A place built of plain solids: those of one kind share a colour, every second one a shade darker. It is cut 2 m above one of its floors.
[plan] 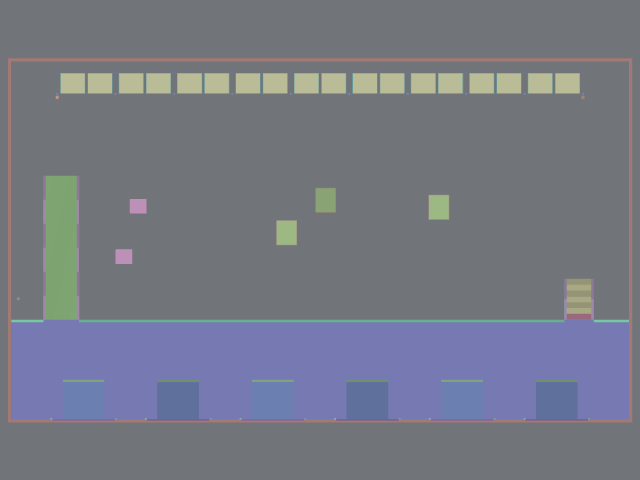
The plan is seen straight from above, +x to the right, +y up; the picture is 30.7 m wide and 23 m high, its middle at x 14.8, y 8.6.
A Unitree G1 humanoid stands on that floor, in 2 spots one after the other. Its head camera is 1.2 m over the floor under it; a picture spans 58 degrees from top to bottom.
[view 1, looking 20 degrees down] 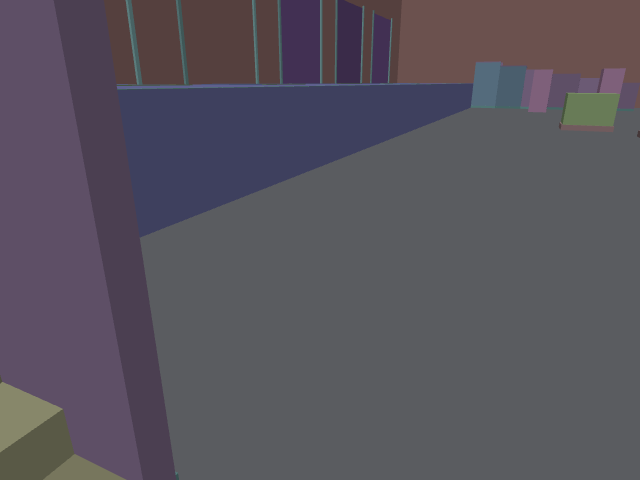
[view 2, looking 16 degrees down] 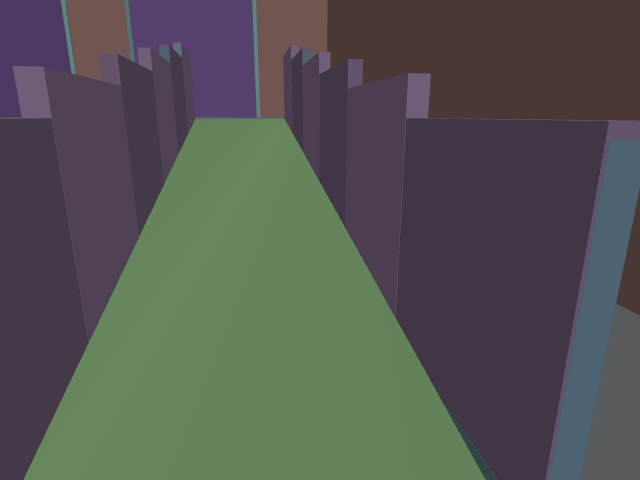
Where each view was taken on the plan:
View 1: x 27.21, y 7.54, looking -155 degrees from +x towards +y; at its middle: ground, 3.51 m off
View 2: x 2.40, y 12.48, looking -100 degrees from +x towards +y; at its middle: south_ramp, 3.08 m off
